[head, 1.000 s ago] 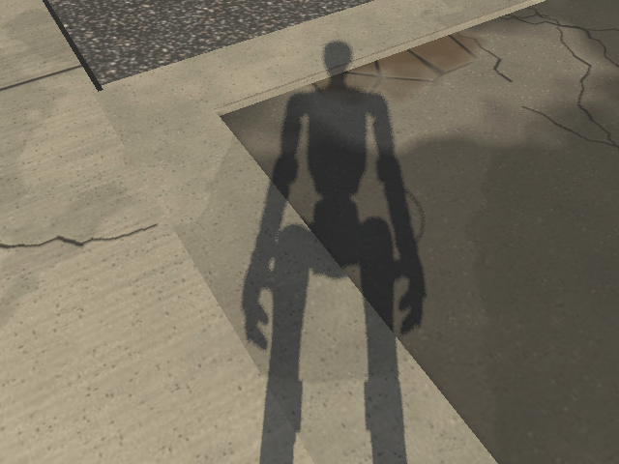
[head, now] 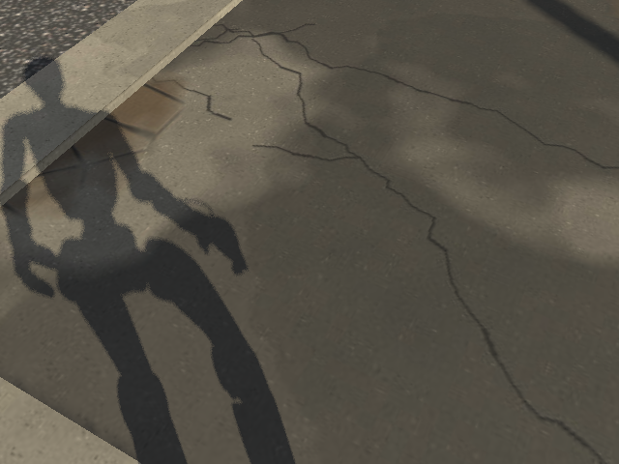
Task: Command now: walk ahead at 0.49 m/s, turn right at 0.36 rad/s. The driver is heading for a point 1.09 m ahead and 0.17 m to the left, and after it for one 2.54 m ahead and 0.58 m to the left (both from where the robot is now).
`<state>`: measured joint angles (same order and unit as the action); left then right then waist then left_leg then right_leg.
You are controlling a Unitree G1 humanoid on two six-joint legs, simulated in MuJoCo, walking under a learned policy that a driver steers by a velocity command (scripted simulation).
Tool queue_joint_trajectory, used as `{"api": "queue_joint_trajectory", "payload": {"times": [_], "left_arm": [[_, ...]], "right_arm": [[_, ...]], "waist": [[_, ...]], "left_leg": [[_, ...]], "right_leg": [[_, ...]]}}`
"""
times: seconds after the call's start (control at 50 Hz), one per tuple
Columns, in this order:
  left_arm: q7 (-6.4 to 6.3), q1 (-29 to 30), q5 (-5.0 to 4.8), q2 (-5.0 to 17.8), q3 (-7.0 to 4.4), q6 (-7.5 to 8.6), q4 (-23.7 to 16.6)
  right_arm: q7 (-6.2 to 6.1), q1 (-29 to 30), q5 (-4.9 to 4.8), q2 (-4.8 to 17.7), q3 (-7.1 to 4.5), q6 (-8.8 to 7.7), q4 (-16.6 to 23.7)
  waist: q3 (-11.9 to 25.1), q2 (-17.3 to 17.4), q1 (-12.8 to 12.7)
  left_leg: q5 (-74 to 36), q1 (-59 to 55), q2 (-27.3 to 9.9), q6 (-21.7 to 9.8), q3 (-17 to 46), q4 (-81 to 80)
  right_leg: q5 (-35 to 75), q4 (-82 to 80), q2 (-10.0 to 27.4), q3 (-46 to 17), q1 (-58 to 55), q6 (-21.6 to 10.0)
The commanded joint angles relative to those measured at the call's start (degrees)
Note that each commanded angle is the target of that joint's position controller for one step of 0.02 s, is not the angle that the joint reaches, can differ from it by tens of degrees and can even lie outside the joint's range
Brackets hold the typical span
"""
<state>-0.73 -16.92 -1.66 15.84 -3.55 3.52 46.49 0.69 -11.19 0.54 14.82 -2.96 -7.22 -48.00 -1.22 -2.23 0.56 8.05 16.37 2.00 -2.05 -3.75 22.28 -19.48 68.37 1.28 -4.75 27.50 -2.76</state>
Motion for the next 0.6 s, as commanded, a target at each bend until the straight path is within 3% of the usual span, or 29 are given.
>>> {"api": "queue_joint_trajectory", "payload": {"times": [0.02,0.06,0.1,0.18,0.24,0.3,0.32,0.34,0.36,0.38,0.4,0.42,0.44,0.46,0.5,0.54,0.58,0.6], "left_arm": [[0.13,-2.0,0.13,0.1,0.01,-0.01,-3.9],[0.39,2.5,1.16,-0.1,0.52,0.24,-6.1],[1.17,4.7,1.53,0.3,0.8,1.04,-6.5],[2.13,13.3,0.82,0.7,1.1,1.91,-8.9],[2.75,17.2,0.2,2.7,0.68,1.92,-10.8],[3.0,13.9,0.06,4.9,-0.26,2.39,-9.7],[2.84,8.1,0.33,6.2,-1.2,2.64,-7.8],[2.38,-0.6,1.01,8.7,-2.57,2.72,-5.6],[1.62,-8.8,2.07,13.4,-3.62,2.31,-4.4],[1.91,-11.1,2.93,14.4,-3.19,1.67,-4.6],[2.55,-13.3,1.86,12.6,-3.51,1.42,-2.6],[2.65,-9.6,1.36,8.9,-2.37,1.75,-2.8],[2.76,-3.2,1.61,6.0,-1.22,1.93,-3.6],[2.94,1.1,2.1,3.8,-0.46,2.38,-4.1],[2.67,3.3,2.28,2.3,-0.51,3.32,-2.6],[1.95,1.8,2.49,3.9,-1.21,3.92,-0.9],[0.96,0.3,2.62,3.8,-1.32,3.99,0.5],[0.57,0.6,2.74,3.6,-1.16,3.92,0.7]], "right_arm": [[0.47,-2.0,-0.4,5.3,-1.21,-1.02,0.6],[0.37,-2.5,-0.82,7.7,-1.93,-1.16,-0.1],[0.19,-2.5,-0.83,9.3,-2.32,-0.85,-0.3],[-0.16,-7.2,-2.61,9.3,-1.95,0.05,-2.5],[-0.42,-9.4,-2.89,11.0,-2.34,1.3,-3.3],[-0.78,-9.7,-2.44,12.0,-2.72,2.65,-3.6],[-0.73,-9.7,-2.1,11.3,-2.37,3.08,-3.6],[-0.54,-10.1,-1.49,8.5,-1.38,3.04,-3.3],[-0.19,-12.2,0.39,1.9,0.67,2.66,-1.9],[0.03,-20.6,-1.79,0.0,1.31,1.08,-2.6],[-0.3,-17.0,-4.36,4.6,0.27,0.28,-1.7],[-0.99,-9.4,-4.49,7.7,-0.54,0.43,-0.4],[-1.65,-6.7,-3.52,7.3,-0.75,1.21,0.3],[-1.81,-6.6,-2.55,6.9,-1.0,2.09,0.5],[-1.35,-7.9,-2.34,4.4,-1.01,3.55,0.6],[-1.02,-6.4,-2.02,2.4,-0.64,4.18,2.1],[-0.5,-4.2,-1.92,2.1,-0.8,4.19,3.6],[-0.23,-2.9,-2.11,2.8,-1.09,3.97,4.3]], "waist": [[1.0,5.9,-1.0],[0.4,4.6,-0.7],[1.5,4.2,-0.3],[-1.3,5.5,2.8],[-2.3,5.6,3.4],[-1.4,5.0,1.2],[1.8,3.4,-1.7],[7.7,1.5,-5.7],[16.7,-10.4,-6.9],[21.9,-19.3,-4.5],[20.6,-12.9,-6.6],[11.9,-5.9,-7.0],[7.7,-2.1,-4.6],[4.9,-3.7,-2.1],[2.9,-4.8,0.5],[2.6,-2.7,0.8],[1.7,-1.4,0.6],[0.5,-0.9,0.8]], "left_leg": [[-4.9,-6.4,-15.9,-11.6,15.1,-14.4],[-8.4,-6.5,-16.2,-12.5,12.5,-15.6],[-11.7,-6.5,-15.0,-11.9,8.8,-14.9],[-8.5,-6.6,-12.9,-8.9,5.5,-11.7],[-3.1,-10.4,-15.7,-8.1,9.4,-7.4],[-2.4,-11.5,-16.7,-6.7,12.4,0.5],[-5.9,-10.1,-14.1,-5.7,11.0,8.7],[-3.4,-3.1,-10.4,-3.6,8.5,21.2],[20.6,10.9,-5.7,-0.9,4.3,42.5],[31.2,27.3,-0.4,0.9,8.5,58.1],[25.7,33.9,-2.4,0.9,11.1,62.9],[21.0,36.3,-4.8,0.8,9.8,64.7],[15.3,34.0,-6.6,0.7,9.4,62.4],[10.5,31.1,-8.2,0.9,10.3,58.9],[7.1,26.5,-9.4,0.3,11.0,54.7],[4.7,28.1,-9.3,0.3,11.1,53.4],[-0.6,31.0,-8.9,0.5,12.4,48.5],[-5.5,30.2,-8.2,0.6,12.3,41.5]], "right_leg": [[1.7,-5.8,5.2,-1.9,7.7,-0.1],[5.8,-14.2,5.9,-0.8,8.9,0.6],[15.0,-20.0,6.0,0.9,6.4,0.8],[27.5,-34.0,4.5,2.0,3.7,1.0],[23.5,-39.9,4.0,0.6,3.6,0.8],[18.1,-42.8,3.1,1.1,-2.1,-0.2],[17.6,-44.7,1.9,2.8,-10.3,-1.3],[18.6,-42.1,3.8,2.5,-24.3,-2.6],[25.1,-37.6,16.3,-9.7,-40.7,-4.8],[28.7,-39.5,24.7,-28.0,-52.3,-12.8],[12.3,-47.8,25.5,-34.1,-48.8,-14.7],[9.7,-49.7,22.4,-26.6,-41.4,-12.1],[13.7,-50.8,19.9,-19.5,-33.3,-10.0],[20.0,-52.0,17.6,-13.9,-26.7,-9.2],[28.6,-54.0,14.5,-5.6,-20.8,-7.1],[35.5,-55.4,15.1,-1.7,-20.8,-7.6],[37.5,-56.2,15.0,2.0,-22.6,-7.3],[35.1,-57.1,13.2,4.9,-21.7,-6.3]]}}
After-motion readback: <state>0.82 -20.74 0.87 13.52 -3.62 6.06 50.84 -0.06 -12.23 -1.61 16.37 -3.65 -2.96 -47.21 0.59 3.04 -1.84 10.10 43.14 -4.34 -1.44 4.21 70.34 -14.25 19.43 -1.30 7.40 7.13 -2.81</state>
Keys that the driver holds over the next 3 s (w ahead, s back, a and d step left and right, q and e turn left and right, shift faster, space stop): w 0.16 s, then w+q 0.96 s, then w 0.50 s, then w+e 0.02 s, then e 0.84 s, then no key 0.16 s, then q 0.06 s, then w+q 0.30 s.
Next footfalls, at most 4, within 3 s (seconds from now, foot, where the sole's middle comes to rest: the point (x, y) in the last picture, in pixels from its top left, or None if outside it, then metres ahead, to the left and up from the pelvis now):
0.34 right None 0.33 -0.18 -0.81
0.88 left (280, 410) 0.60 0.09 -0.81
1.36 right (308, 290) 0.93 0.02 -0.81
1.84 left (186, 261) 1.02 0.35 -0.81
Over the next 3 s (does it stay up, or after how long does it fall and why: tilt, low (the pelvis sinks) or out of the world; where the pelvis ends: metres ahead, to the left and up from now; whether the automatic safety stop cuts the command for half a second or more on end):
stays up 1.04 0.19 -0.04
